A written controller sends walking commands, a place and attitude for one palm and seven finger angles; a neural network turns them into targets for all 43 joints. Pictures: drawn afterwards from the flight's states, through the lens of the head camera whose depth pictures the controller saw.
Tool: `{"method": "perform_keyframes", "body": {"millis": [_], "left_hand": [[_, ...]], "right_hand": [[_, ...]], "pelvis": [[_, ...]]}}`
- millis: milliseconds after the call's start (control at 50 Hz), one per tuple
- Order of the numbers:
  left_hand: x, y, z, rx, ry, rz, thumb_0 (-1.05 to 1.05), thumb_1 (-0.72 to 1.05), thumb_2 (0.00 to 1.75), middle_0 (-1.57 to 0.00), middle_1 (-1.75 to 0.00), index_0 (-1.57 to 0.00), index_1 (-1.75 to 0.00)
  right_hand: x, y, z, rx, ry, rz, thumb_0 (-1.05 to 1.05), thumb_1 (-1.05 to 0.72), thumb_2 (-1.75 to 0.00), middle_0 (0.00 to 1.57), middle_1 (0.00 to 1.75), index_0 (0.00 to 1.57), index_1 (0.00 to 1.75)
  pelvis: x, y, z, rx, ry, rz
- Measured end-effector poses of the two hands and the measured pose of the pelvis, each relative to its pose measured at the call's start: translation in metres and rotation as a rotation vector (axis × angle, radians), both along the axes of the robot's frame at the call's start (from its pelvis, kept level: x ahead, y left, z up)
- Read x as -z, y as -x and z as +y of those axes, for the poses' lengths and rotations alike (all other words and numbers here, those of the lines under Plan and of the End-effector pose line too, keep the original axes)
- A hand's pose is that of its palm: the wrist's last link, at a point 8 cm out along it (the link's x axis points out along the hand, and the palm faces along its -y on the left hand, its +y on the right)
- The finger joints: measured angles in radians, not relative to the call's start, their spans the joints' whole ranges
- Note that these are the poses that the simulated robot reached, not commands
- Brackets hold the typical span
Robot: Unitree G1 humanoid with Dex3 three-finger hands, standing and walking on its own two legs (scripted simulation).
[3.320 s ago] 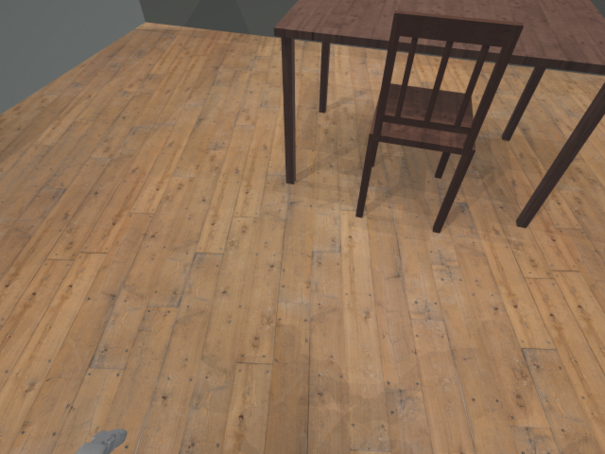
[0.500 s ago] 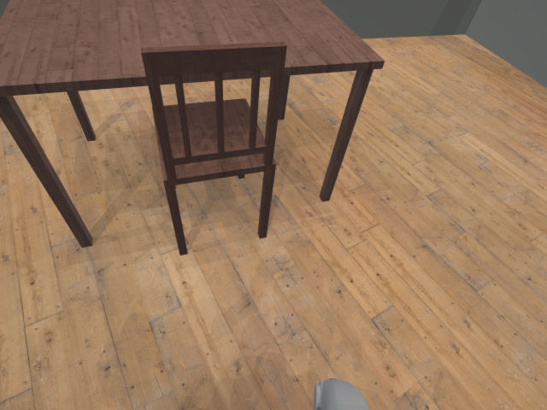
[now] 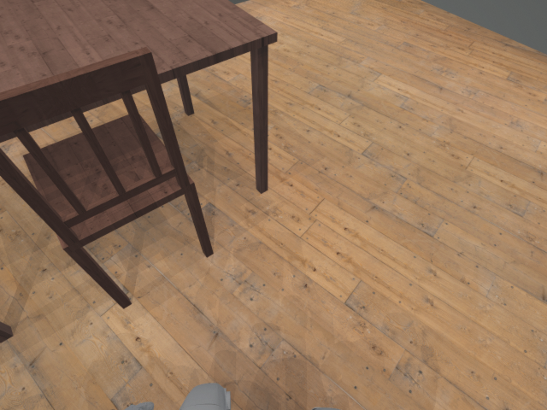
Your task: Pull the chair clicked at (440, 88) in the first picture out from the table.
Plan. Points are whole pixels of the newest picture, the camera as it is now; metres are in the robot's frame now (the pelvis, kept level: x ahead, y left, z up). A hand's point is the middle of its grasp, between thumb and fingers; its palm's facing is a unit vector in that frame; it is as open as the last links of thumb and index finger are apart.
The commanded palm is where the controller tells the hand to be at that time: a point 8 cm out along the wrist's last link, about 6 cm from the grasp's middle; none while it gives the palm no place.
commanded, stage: walk to a spot facing it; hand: left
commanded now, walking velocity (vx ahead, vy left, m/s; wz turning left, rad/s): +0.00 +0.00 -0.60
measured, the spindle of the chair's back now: (100, 154) +0.63 +0.42 -0.08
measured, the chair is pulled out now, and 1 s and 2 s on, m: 0.00 0.00 0.00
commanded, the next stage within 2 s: turn to face it in 1.82 s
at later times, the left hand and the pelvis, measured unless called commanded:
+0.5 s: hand (105, 403) +0.15 +0.28 -0.16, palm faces -0.22 -0.95 -0.20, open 7.4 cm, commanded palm none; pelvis +0.04 +0.09 +0.02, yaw -18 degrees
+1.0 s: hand (207, 363) +0.20 +0.12 -0.12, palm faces -0.56 -0.78 -0.29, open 7.4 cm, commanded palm none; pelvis -0.01 +0.02 +0.01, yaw -36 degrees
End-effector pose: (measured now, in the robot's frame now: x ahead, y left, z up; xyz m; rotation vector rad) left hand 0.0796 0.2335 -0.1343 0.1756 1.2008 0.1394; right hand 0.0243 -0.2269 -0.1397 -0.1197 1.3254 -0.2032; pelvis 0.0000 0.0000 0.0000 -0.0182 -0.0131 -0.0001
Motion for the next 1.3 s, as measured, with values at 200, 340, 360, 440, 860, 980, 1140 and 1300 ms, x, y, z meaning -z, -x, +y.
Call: {"method": "perform_keyframes", "body": {"millis": [200, 340, 360, 440, 860, 980, 1140, 1300], "left_hand": [[-0.007, -0.016, 0.059, 0.037, -0.036, 0.046, 0.00, 0.91, 0.90, -0.20, -0.30, -0.20, -0.30], [0.005, -0.044, 0.097, 0.092, -0.017, 0.052, 0.00, 0.91, 0.90, -0.20, -0.30, -0.20, -0.30], [0.003, -0.048, 0.100, 0.110, -0.014, 0.056, 0.00, 0.91, 0.90, -0.20, -0.30, -0.19, -0.30], [-0.002, -0.063, 0.103, 0.176, -0.004, 0.070, 0.00, 0.91, 0.90, -0.20, -0.30, -0.19, -0.30], [-0.035, -0.153, -0.045, 0.595, -0.073, -0.118, 0.00, 0.91, 0.90, -0.20, -0.30, -0.20, -0.30], [-0.047, -0.146, -0.070, 0.649, -0.064, -0.115, 0.00, 0.91, 0.90, -0.20, -0.30, -0.20, -0.30], [-0.040, -0.124, -0.073, 0.668, -0.028, -0.051, 0.00, 0.91, 0.90, -0.20, -0.30, -0.20, -0.30], [-0.027, -0.101, -0.036, 0.640, -0.056, 0.120, 0.00, 0.91, 0.90, -0.20, -0.30, -0.20, -0.30]], "right_hand": [[-0.032, -0.119, 0.023, -0.034, 0.059, -0.301, 0.00, -0.91, -0.90, 0.20, 0.30, 0.20, 0.30], [-0.048, -0.100, 0.049, 0.007, 0.120, -0.281, 0.00, -0.91, -0.90, 0.20, 0.30, 0.20, 0.30], [-0.051, -0.092, 0.051, 0.026, 0.125, -0.269, 0.00, -0.91, -0.90, 0.20, 0.30, 0.20, 0.30], [-0.055, -0.056, 0.057, 0.112, 0.136, -0.218, 0.00, -0.91, -0.90, 0.20, 0.30, 0.20, 0.30], [0.014, 0.161, 0.049, 0.577, -0.019, 0.075, 0.01, -0.91, -0.90, 0.20, 0.30, 0.20, 0.30], [-0.001, 0.156, 0.030, 0.616, -0.001, -0.017, 0.01, -0.91, -0.90, 0.20, 0.30, 0.19, 0.30], [-0.017, 0.137, 0.002, 0.626, 0.054, -0.105, 0.01, -0.91, -0.90, 0.20, 0.30, 0.20, 0.30], [-0.037, 0.088, -0.021, 0.626, 0.121, -0.199, 0.01, -0.91, -0.90, 0.20, 0.30, 0.19, 0.30]], "pelvis": [[-0.004, -0.021, 0.044, 0.116, -0.010, 0.030], [-0.006, -0.032, 0.075, 0.215, 0.008, 0.011], [-0.008, -0.033, 0.077, 0.228, 0.014, 0.008], [-0.016, -0.035, 0.085, 0.282, 0.024, 0.003], [0.000, -0.003, 0.038, 0.556, -0.038, -0.013], [-0.014, 0.007, 0.025, 0.626, -0.057, -0.010], [-0.019, 0.000, 0.016, 0.699, -0.052, 0.002], [-0.021, -0.028, 0.015, 0.772, -0.042, 0.009]]}}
